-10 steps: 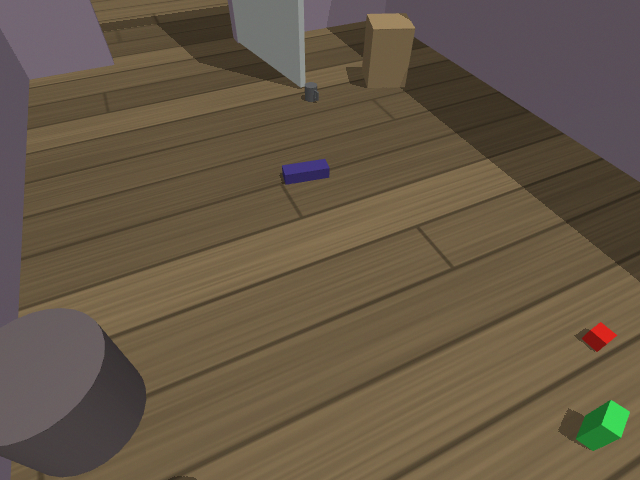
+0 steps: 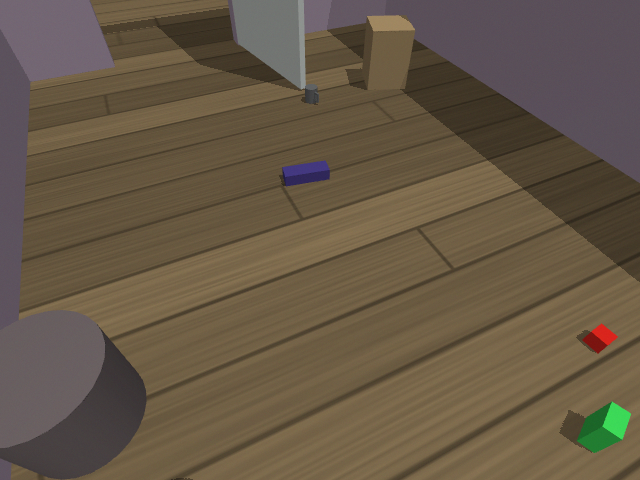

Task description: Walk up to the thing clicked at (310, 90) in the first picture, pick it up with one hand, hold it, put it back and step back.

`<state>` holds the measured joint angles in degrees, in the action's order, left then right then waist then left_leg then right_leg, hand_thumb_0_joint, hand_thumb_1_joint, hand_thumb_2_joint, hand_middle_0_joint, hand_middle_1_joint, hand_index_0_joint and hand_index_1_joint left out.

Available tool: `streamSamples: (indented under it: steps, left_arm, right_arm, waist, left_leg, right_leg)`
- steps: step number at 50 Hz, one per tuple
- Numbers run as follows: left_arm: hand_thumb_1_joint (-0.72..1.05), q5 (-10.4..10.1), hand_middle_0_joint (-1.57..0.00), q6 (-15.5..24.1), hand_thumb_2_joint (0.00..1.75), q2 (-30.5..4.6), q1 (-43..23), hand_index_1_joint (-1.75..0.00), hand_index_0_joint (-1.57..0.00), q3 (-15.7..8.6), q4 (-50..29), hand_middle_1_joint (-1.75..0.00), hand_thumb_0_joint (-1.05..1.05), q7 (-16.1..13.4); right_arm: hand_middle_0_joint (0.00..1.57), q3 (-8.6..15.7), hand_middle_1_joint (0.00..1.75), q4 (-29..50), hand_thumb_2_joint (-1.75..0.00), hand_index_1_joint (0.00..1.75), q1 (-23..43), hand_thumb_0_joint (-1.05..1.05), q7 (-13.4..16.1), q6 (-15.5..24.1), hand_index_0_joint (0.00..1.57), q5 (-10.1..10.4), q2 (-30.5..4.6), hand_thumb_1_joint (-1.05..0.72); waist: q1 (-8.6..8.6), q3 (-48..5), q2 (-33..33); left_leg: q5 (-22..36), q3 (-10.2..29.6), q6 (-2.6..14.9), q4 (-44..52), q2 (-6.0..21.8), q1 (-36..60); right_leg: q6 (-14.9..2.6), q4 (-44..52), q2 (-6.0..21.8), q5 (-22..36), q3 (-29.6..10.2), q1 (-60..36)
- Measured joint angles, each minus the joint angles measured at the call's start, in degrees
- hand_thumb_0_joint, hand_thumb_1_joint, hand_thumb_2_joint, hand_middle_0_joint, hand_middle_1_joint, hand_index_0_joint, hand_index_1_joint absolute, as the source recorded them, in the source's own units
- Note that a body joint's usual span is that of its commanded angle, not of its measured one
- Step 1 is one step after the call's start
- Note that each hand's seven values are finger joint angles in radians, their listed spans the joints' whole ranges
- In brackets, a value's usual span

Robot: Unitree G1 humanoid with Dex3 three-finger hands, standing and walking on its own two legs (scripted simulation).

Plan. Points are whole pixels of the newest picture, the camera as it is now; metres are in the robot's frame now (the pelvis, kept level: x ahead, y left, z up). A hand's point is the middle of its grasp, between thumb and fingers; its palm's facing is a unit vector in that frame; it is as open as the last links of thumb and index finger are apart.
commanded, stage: stand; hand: left
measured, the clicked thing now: (312, 94) +2.37 +0.07 -0.74
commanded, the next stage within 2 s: walk up in 0.92 s
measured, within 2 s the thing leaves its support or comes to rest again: neither
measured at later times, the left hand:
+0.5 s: hand out of the picture +0.08 +0.25 -0.16, palm faces -0.04 -0.94 -0.34, open 7.4 cm
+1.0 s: hand out of the picture +0.09 +0.25 -0.15, palm faces -0.04 -0.94 -0.33, open 7.4 cm
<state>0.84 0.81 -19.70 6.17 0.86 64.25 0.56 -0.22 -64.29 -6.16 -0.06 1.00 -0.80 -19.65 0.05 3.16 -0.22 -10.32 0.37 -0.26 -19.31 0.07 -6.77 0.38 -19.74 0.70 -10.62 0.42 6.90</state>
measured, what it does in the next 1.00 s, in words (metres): stands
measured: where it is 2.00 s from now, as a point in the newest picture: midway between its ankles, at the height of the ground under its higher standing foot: (357, 383)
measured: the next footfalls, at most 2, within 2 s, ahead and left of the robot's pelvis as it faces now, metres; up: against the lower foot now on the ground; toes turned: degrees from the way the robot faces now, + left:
right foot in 1.24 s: +0.18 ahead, -0.22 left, +0.00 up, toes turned -9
left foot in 1.70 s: +0.49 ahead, +0.05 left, +0.00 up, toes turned +5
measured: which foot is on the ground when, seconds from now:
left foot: down 0.00-1.00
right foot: down 0.00-0.98, up 1.00-1.00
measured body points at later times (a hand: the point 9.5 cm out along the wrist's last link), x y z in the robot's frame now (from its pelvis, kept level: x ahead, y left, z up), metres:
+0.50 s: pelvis +0.01 +0.00 +0.00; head +0.02 +0.00 +0.45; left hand +0.08 +0.30 -0.13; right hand +0.08 -0.30 -0.13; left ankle +0.00 +0.12 -0.75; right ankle +0.00 -0.12 -0.75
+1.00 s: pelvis +0.02 -0.01 +0.00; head +0.02 -0.01 +0.45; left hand +0.09 +0.30 -0.13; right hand +0.09 -0.31 -0.13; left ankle +0.00 +0.12 -0.74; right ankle +0.00 -0.12 -0.74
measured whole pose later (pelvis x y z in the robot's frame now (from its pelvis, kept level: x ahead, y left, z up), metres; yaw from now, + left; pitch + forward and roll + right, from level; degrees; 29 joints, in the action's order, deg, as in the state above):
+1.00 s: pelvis +0.02 -0.01 +0.00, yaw -1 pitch -1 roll +1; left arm 2.1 0.6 -21.2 9.0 -2.0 62.0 3.6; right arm 2.4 -61.5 -9.1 -2.5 2.5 -2.2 -20.3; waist 0.7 0.2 0.7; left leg -20.3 -1.1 1.8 -23.2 -0.2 -8.0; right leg -1.2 -30.6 1.2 -24.3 -0.1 11.7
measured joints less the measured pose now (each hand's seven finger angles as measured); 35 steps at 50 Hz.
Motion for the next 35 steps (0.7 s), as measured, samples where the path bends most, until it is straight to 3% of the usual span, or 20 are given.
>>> streamSamples:
  steps: [35]
  left_arm:
    - [0.90, -0.11, -0.20, -0.07, 0.89, 0.01, 0.14, -0.30, -0.20, -0.19, 0.11, -0.30, 0.01, -0.08]
  right_arm:
    - [0.20, -0.07, 0.30, -0.10, -0.90, 0.30, -0.03, 0.00, 0.04, -0.14, 0.20, 0.03, -0.21, -0.91]
  waist:
    - [-0.07, 0.18, -0.01]
  left_leg:
    - [-0.23, 0.14, -0.25, 0.88, 0.26, 0.93]
  right_leg:
    - [-0.21, 1.02, -0.25, -0.17, 0.15, -1.02]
